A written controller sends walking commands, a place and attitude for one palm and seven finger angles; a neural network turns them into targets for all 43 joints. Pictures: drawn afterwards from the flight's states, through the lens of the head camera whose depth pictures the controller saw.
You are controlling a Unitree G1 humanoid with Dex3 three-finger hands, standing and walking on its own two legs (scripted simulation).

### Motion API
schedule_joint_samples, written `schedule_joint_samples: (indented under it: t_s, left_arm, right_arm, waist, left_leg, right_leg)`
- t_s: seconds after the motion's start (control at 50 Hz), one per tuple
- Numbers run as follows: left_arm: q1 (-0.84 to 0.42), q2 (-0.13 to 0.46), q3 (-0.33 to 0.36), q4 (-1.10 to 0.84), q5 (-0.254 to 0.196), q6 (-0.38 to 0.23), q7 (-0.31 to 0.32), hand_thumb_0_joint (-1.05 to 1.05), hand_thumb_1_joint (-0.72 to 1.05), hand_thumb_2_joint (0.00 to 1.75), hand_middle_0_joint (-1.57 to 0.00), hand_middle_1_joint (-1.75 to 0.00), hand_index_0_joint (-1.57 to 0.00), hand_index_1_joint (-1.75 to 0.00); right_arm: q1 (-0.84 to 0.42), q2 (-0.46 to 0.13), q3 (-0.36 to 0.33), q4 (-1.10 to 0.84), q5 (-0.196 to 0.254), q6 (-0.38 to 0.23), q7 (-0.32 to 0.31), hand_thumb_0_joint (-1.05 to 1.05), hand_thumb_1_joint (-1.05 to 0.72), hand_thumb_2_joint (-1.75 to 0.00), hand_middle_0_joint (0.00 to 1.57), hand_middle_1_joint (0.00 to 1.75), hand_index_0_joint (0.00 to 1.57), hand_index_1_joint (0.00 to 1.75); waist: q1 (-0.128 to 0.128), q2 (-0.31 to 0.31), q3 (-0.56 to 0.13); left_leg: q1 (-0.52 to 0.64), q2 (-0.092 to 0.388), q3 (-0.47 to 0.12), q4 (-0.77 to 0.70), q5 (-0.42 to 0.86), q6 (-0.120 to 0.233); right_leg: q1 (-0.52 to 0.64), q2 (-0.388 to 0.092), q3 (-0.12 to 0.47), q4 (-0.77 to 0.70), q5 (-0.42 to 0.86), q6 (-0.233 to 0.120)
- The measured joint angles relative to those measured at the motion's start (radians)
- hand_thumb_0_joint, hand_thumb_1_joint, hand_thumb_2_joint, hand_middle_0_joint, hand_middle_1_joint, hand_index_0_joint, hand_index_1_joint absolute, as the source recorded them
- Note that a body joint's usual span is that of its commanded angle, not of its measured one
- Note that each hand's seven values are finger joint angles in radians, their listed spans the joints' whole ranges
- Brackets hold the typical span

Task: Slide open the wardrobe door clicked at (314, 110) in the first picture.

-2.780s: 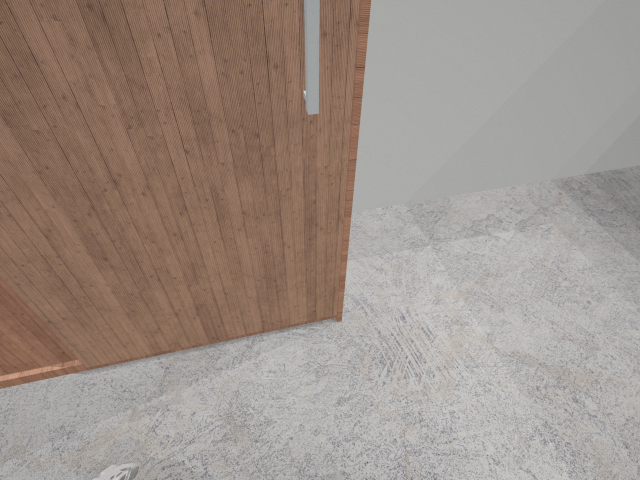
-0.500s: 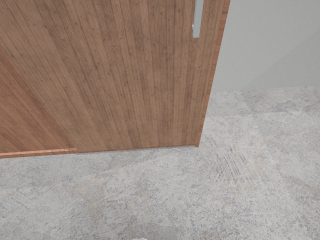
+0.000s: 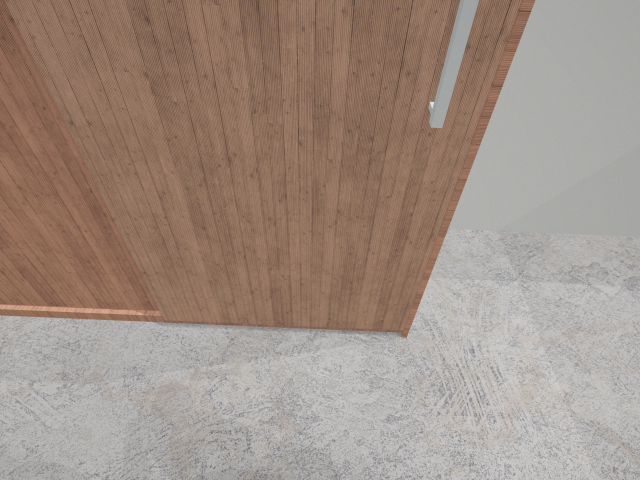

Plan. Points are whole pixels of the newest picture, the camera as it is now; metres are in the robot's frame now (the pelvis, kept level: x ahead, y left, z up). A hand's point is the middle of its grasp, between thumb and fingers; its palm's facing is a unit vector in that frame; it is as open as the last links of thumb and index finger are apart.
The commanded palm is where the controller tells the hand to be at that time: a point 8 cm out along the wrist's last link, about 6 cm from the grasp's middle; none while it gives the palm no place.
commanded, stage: take the last steps up to it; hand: right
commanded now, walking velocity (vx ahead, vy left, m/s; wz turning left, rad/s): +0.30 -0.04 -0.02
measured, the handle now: (454, 41) +0.72 -0.17 +0.25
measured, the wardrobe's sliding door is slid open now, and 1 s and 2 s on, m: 0.00 0.00 0.00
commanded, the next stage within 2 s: come to a stop and stand still in 0.44 s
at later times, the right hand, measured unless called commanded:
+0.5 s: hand (492, 457) +0.22 -0.25 -0.17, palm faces +0.03 +0.98 -0.20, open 7.4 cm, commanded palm none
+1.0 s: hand (476, 424) +0.27 -0.25 -0.19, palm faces +0.09 +0.97 -0.21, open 7.3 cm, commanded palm none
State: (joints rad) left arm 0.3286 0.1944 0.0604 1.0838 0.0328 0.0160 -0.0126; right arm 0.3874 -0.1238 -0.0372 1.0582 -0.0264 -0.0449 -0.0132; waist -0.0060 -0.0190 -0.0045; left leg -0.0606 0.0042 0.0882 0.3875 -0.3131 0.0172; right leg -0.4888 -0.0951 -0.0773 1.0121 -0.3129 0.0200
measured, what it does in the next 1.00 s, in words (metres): walks ahead: right foot, then left foot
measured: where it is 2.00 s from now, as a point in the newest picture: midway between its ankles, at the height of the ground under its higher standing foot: outside the picture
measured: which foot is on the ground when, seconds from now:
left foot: down 0.00-0.22, up 0.24-0.62, down 0.64-1.00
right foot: up 0.00-0.20, down 0.22-0.72, up 0.74-0.98, down 1.00-1.00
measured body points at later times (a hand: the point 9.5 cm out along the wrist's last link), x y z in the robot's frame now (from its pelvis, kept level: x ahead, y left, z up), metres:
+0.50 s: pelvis +0.16 -0.06 +0.00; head +0.16 -0.07 +0.45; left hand +0.16 +0.16 -0.15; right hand +0.21 -0.30 -0.15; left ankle +0.19 +0.06 -0.69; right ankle +0.17 -0.15 -0.74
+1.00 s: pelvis +0.20 -0.06 -0.01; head +0.24 -0.08 +0.43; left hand +0.25 +0.18 -0.16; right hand +0.27 -0.30 -0.17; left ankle +0.26 +0.07 -0.74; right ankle +0.19 -0.17 -0.74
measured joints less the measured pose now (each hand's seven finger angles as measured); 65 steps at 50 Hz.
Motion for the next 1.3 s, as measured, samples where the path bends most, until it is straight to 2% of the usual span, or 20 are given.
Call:
schedule_joint_samples:
  t_s: [0.1, 0.18, 0.22, 0.26, 0.3, 0.36, 0.42, 0.5, 0.6, 0.66, 0.76, 0.86, 0.92, 0.96, 1.0, 1.02, 1.06, 1.1, 1.2, 1.3]
  left_arm:
    - [-0.055, -0.013, 0.005, -0.036, -0.008, -0.011, -0.011, 0.01, 0.91, 0.90, -0.20, -0.30, -0.20, -0.30]
    - [-0.094, -0.030, 0.000, -0.058, -0.012, -0.032, -0.015, 0.01, 0.91, 0.90, -0.20, -0.30, -0.20, -0.30]
    - [-0.104, -0.031, -0.005, -0.072, -0.007, -0.059, -0.009, 0.01, 0.91, 0.90, -0.20, -0.30, -0.20, -0.30]
    - [-0.121, -0.045, -0.010, -0.077, -0.004, -0.076, 0.004, 0.00, 0.91, 0.90, -0.20, -0.30, -0.20, -0.30]
    - [-0.122, -0.060, -0.017, -0.073, -0.006, -0.077, 0.016, 0.00, 0.91, 0.90, -0.20, -0.30, -0.20, -0.30]
    - [-0.102, -0.060, -0.011, -0.062, -0.010, -0.085, 0.040, -0.01, 0.95, 0.90, -0.21, -0.30, -0.20, -0.30]
    - [-0.068, -0.057, -0.018, -0.039, -0.008, -0.086, 0.042, -0.01, 0.95, 0.90, -0.21, -0.30, -0.20, -0.30]
    - [-0.024, -0.064, -0.024, -0.009, -0.006, -0.073, 0.038, 0.00, 0.94, 0.90, -0.21, -0.30, -0.20, -0.30]
    - [0.017, -0.077, -0.024, 0.017, -0.002, -0.055, 0.032, 0.00, 0.92, 0.90, -0.21, -0.30, -0.20, -0.30]
    - [0.035, -0.089, -0.031, 0.040, -0.009, -0.044, 0.034, 0.00, 0.92, 0.90, -0.21, -0.30, -0.20, -0.30]
    - [0.019, -0.087, -0.027, 0.045, -0.023, -0.012, 0.038, 0.00, 0.91, 0.90, -0.20, -0.30, -0.20, -0.30]
    - [-0.046, -0.076, -0.012, 0.014, -0.021, 0.018, 0.047, 0.00, 0.91, 0.90, -0.20, -0.30, -0.20, -0.30]
    - [-0.098, -0.050, 0.002, -0.020, -0.022, 0.030, 0.049, 0.00, 0.91, 0.90, -0.20, -0.30, -0.20, -0.30]
    - [-0.125, -0.033, 0.009, -0.047, -0.023, 0.026, 0.047, 0.00, 0.91, 0.90, -0.20, -0.30, -0.20, -0.30]
    - [-0.137, -0.019, 0.010, -0.073, -0.021, 0.012, 0.043, 0.00, 0.91, 0.90, -0.20, -0.30, -0.20, -0.30]
    - [-0.138, -0.017, 0.011, -0.080, -0.018, 0.003, 0.043, 0.00, 0.91, 0.90, -0.20, -0.30, -0.20, -0.30]
    - [-0.136, -0.026, 0.004, -0.090, -0.010, -0.001, 0.043, 0.00, 0.91, 0.90, -0.20, -0.30, -0.20, -0.30]
    - [-0.126, -0.038, -0.009, -0.087, -0.002, -0.005, 0.048, 0.00, 0.91, 0.90, -0.20, -0.30, -0.20, -0.30]
    - [-0.103, -0.068, -0.030, -0.070, -0.002, -0.014, 0.063, 0.00, 0.92, 0.90, -0.20, -0.30, -0.20, -0.30]
    - [-0.087, -0.069, -0.028, -0.064, -0.004, -0.028, 0.071, 0.00, 0.93, 0.90, -0.21, -0.30, -0.21, -0.30]
  right_arm:
    - [0.055, 0.015, 0.006, 0.060, -0.005, -0.004, -0.002, 0.01, -0.91, -0.89, 0.20, 0.30, 0.20, 0.30]
    - [0.077, 0.006, -0.003, 0.090, -0.009, 0.000, -0.003, 0.01, -0.91, -0.89, 0.20, 0.30, 0.20, 0.30]
    - [0.089, 0.001, -0.009, 0.099, -0.003, 0.005, -0.002, 0.01, -0.91, -0.89, 0.20, 0.30, 0.20, 0.30]
    - [0.065, -0.013, -0.013, 0.104, 0.004, 0.025, 0.001, 0.01, -0.91, -0.89, 0.20, 0.30, 0.20, 0.30]
    - [0.036, -0.030, -0.019, 0.096, 0.004, 0.035, 0.000, 0.01, -0.91, -0.89, 0.20, 0.30, 0.20, 0.30]
    - [-0.024, -0.052, -0.030, 0.067, -0.003, 0.035, 0.006, 0.01, -0.91, -0.89, 0.20, 0.30, 0.20, 0.30]
    - [-0.085, -0.066, -0.036, 0.018, -0.006, 0.036, 0.005, 0.01, -0.91, -0.89, 0.20, 0.30, 0.20, 0.30]
    - [-0.152, -0.062, -0.036, -0.032, -0.005, 0.042, 0.007, 0.01, -0.91, -0.90, 0.19, 0.30, 0.19, 0.30]
    - [-0.204, -0.037, -0.026, -0.060, -0.005, 0.043, 0.008, 0.00, -0.91, -0.90, 0.19, 0.30, 0.19, 0.30]
    - [-0.212, -0.027, -0.013, -0.057, -0.004, 0.024, -0.004, 0.00, -0.91, -0.90, 0.19, 0.30, 0.19, 0.30]
    - [-0.230, 0.008, 0.008, -0.035, 0.009, 0.027, -0.019, 0.00, -0.92, -0.89, 0.20, 0.30, 0.20, 0.30]
    - [-0.279, 0.009, -0.012, -0.055, 0.003, 0.034, -0.037, -0.01, -0.93, -0.89, 0.20, 0.30, 0.20, 0.30]
    - [-0.288, -0.007, -0.024, -0.067, -0.005, 0.047, -0.041, -0.01, -0.93, -0.89, 0.20, 0.30, 0.20, 0.30]
    - [-0.280, -0.024, -0.031, -0.065, -0.008, 0.062, -0.040, -0.01, -0.93, -0.89, 0.20, 0.30, 0.20, 0.30]
    - [-0.261, -0.044, -0.037, -0.060, -0.006, 0.078, -0.038, -0.01, -0.92, -0.89, 0.20, 0.30, 0.20, 0.30]
    - [-0.250, -0.056, -0.039, -0.056, -0.002, 0.087, -0.035, -0.01, -0.92, -0.89, 0.20, 0.30, 0.20, 0.30]
    - [-0.227, -0.079, -0.045, -0.042, 0.003, 0.108, -0.033, 0.00, -0.92, -0.89, 0.20, 0.30, 0.20, 0.30]
    - [-0.200, -0.095, -0.051, -0.025, 0.000, 0.119, -0.028, 0.00, -0.92, -0.89, 0.20, 0.30, 0.20, 0.30]
    - [-0.128, -0.115, -0.054, 0.006, -0.003, 0.114, -0.006, 0.01, -0.91, -0.89, 0.20, 0.30, 0.20, 0.30]
    - [-0.083, -0.113, -0.051, 0.026, -0.004, 0.123, 0.001, 0.01, -0.91, -0.89, 0.20, 0.30, 0.19, 0.30]
  waist:
    - [-0.003, 0.022, 0.027]
    - [-0.023, 0.046, 0.047]
    - [-0.020, 0.053, 0.052]
    - [-0.017, 0.068, 0.068]
    - [-0.016, 0.075, 0.065]
    - [-0.004, 0.075, 0.048]
    - [-0.002, 0.069, 0.029]
    - [0.006, 0.056, 0.014]
    - [0.032, 0.031, 0.021]
    - [0.030, 0.032, 0.024]
    - [0.052, -0.009, 0.028]
    - [0.015, 0.011, 0.082]
    - [-0.003, 0.024, 0.111]
    - [-0.006, 0.034, 0.117]
    - [-0.002, 0.042, 0.109]
    - [0.000, 0.052, 0.102]
    - [-0.003, 0.075, 0.087]
    - [-0.003, 0.081, 0.061]
    - [-0.013, 0.087, 0.012]
    - [-0.004, 0.083, 0.014]
  left_leg:
    - [0.066, 0.006, 0.003, -0.055, -0.015, -0.022]
    - [0.097, 0.030, 0.003, -0.012, -0.085, -0.055]
    - [0.064, 0.052, -0.001, 0.122, -0.164, -0.058]
    - [-0.054, 0.058, -0.043, 0.430, -0.218, -0.026]
    - [-0.181, 0.050, -0.061, 0.684, -0.185, -0.002]
    - [-0.327, 0.064, -0.037, 0.806, -0.079, 0.000]
    - [-0.405, 0.078, -0.015, 0.730, -0.025, -0.012]
    - [-0.429, 0.096, -0.007, 0.543, 0.020, -0.025]
    - [-0.358, 0.092, -0.006, 0.306, 0.048, -0.031]
    - [-0.276, 0.077, -0.010, 0.156, 0.143, -0.026]
    - [-0.259, 0.048, 0.041, 0.165, 0.084, 0.013]
    - [-0.267, 0.055, 0.067, 0.146, 0.104, 0.018]
    - [-0.276, 0.070, 0.068, 0.132, 0.129, 0.007]
    - [-0.288, 0.081, 0.064, 0.137, 0.139, -0.007]
    - [-0.310, 0.090, 0.058, 0.173, 0.132, -0.025]
    - [-0.325, 0.099, 0.051, 0.204, 0.118, -0.030]
    - [-0.354, 0.083, -0.009, 0.302, -0.030, -0.035]
    - [-0.372, 0.049, -0.068, 0.413, -0.073, -0.037]
    - [-0.367, 0.012, -0.125, 0.587, 0.008, -0.058]
    - [-0.327, 0.019, -0.125, 0.582, -0.004, -0.075]
  right_leg:
    - [-0.057, -0.022, -0.008, -0.141, 0.083, 0.005]
    - [0.001, -0.009, -0.022, -0.315, 0.083, -0.014]
    - [0.054, 0.007, -0.030, -0.386, 0.128, -0.031]
    - [0.053, 0.018, -0.051, -0.320, 0.088, -0.054]
    - [0.097, 0.026, -0.076, -0.338, 0.054, -0.065]
    - [0.175, 0.047, -0.098, -0.439, 0.075, -0.067]
    - [0.241, 0.066, -0.106, -0.531, 0.097, -0.072]
    - [0.305, 0.083, -0.109, -0.598, 0.098, -0.069]
    - [0.346, 0.081, -0.105, -0.586, 0.050, -0.049]
    - [0.342, 0.069, -0.106, -0.506, -0.019, -0.021]
    - [0.327, 0.033, -0.049, -0.471, -0.057, 0.008]
    - [0.207, 0.048, 0.006, -0.237, -0.198, 0.022]
    - [0.147, 0.066, 0.028, -0.161, -0.218, 0.026]
    - [0.147, 0.066, 0.029, -0.218, -0.167, 0.027]
    - [0.191, 0.058, 0.021, -0.364, -0.039, 0.024]
    - [0.204, 0.063, 0.009, -0.395, -0.024, 0.000]
    - [0.208, 0.075, -0.008, -0.390, -0.021, -0.039]
    - [0.231, 0.078, -0.014, -0.432, -0.002, -0.054]
    - [0.289, 0.083, -0.024, -0.575, 0.074, -0.055]
    - [0.308, 0.073, -0.038, -0.634, 0.108, -0.052]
